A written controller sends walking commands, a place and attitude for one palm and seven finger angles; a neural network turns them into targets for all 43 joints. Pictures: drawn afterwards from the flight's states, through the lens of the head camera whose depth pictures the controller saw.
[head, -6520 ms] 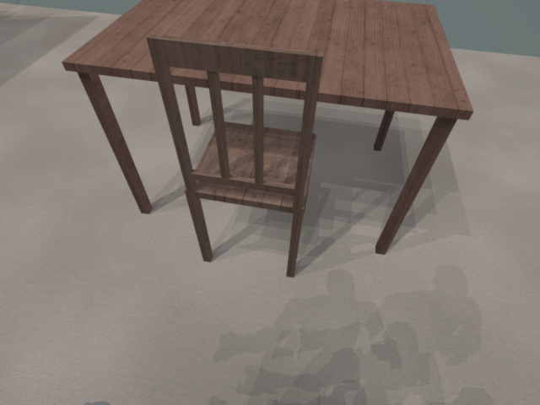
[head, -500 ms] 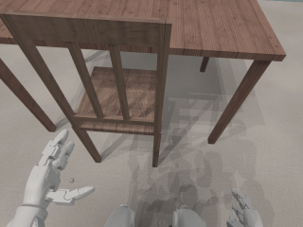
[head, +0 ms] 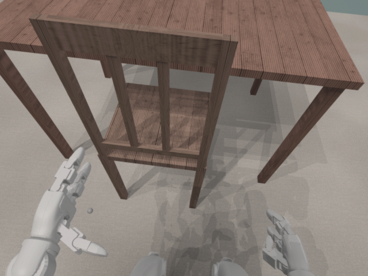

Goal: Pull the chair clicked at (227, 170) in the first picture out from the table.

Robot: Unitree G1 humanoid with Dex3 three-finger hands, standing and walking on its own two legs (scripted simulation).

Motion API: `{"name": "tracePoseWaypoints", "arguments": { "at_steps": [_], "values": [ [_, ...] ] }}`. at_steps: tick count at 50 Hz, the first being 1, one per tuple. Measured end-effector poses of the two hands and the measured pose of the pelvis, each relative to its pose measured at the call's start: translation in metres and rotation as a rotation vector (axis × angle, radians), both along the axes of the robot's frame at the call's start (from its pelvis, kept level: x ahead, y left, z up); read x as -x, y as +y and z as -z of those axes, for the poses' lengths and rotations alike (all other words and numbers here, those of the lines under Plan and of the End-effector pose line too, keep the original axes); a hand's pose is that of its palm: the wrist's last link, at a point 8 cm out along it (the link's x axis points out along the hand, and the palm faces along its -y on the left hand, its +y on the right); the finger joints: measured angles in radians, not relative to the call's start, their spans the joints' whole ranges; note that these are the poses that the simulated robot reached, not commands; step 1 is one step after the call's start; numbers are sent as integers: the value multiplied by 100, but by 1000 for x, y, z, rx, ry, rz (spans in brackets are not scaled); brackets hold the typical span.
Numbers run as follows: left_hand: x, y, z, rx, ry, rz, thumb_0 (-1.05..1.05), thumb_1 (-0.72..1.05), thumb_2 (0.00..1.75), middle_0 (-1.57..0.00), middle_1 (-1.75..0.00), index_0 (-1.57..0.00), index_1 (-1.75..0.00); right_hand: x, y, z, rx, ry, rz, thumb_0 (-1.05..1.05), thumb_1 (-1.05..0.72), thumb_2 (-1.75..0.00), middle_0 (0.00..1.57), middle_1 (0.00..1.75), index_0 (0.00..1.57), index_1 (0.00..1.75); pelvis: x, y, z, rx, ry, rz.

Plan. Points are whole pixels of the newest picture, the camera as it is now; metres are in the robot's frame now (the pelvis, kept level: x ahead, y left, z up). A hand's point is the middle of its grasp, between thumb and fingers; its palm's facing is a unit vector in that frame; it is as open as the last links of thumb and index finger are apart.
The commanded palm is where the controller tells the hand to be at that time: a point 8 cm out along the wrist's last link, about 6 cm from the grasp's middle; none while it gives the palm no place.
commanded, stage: raise the hand toward the chair's back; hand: left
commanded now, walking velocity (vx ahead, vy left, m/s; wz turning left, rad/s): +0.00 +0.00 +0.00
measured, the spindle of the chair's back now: (126, 109) +0.51 +0.19 +0.02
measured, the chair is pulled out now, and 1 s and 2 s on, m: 0.00 0.00 0.00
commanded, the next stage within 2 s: aim the fingers beside a spindle in 0.66 s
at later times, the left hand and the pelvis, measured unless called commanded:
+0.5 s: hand (90, 203) +0.24 +0.20 +0.05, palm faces -0.05 -1.00 -0.06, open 16.9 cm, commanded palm +0.22 +0.26 +0.05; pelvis +0.00 +0.00 +0.01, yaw +0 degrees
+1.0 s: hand (97, 198) +0.26 +0.19 +0.04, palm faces -0.05 -1.00 -0.06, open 17.0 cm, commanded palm +0.24 +0.25 +0.04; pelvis +0.00 -0.01 +0.00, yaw +0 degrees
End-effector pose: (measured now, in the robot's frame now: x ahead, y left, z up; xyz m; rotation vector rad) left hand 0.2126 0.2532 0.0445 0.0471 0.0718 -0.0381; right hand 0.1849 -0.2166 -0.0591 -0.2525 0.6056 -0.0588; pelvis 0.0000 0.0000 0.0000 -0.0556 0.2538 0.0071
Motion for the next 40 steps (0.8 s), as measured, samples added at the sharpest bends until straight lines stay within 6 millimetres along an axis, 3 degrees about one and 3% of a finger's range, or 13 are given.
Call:
{"name": "tracePoseWaypoints", "arguments": {
  "at_steps": [18, 40],
  "values": [
    [-15, 7, -5, -5, -1, 13, -1, -50, 30, -6, -8, -6, -8, 33, -25, -2, 49, 76, 66, 1, -90, -90, 20, 30, 21, 30, -1, 3, -7, 0, -6, 7],
    [-9, -6, -5, -9, -9, 7, -1, -50, 30, -6, -8, -6, -8, 22, -27, 1, 17, 40, 38, 1, -90, -90, 20, 30, 21, 30, 2, -9, -5, -9, -9, 4]
  ]
}}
